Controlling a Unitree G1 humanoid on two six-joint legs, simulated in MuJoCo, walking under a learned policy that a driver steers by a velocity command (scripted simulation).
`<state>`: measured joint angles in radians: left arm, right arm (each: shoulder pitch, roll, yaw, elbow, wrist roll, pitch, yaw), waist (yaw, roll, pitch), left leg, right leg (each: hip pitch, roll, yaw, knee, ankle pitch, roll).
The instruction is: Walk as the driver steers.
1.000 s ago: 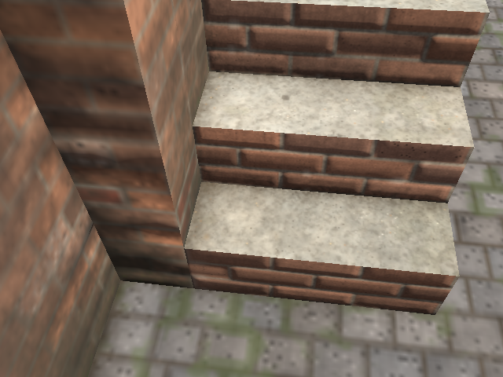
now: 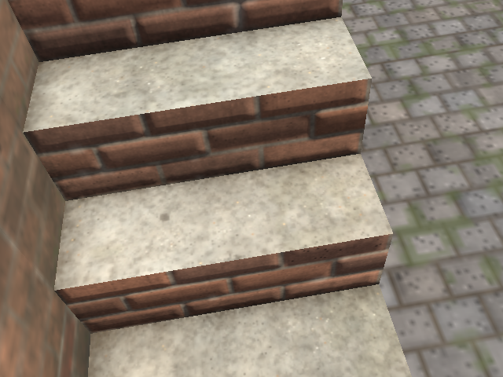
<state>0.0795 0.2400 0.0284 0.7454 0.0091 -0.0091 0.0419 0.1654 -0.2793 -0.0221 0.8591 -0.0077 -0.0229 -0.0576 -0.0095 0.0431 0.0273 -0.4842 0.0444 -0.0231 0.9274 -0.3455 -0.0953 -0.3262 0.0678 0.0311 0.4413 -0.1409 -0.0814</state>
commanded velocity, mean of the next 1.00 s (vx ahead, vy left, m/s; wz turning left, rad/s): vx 0.01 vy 0.00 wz -0.04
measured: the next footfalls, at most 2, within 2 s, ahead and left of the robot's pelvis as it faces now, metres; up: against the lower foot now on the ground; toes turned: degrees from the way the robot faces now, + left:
left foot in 0.18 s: +0.06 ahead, +0.17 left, +0.00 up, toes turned -2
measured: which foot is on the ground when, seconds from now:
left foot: up 0.00-0.16, down 0.18-1.00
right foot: down 0.00-1.00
